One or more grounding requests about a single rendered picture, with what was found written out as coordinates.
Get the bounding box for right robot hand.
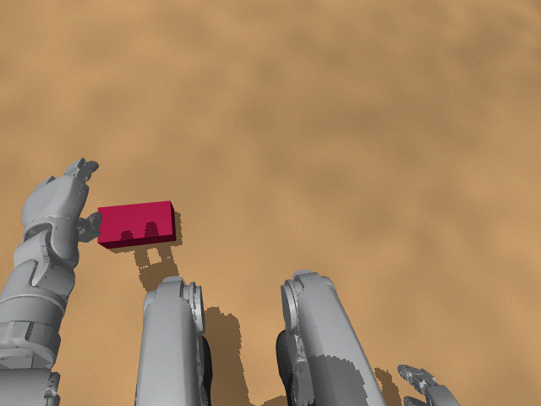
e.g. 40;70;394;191
397;365;460;406

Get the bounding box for left robot arm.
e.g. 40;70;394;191
0;217;79;406

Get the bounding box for right robot foot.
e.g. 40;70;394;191
276;330;315;406

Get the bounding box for left robot hand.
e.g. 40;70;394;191
21;157;102;243

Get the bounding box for carton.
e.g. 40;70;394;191
97;200;177;249

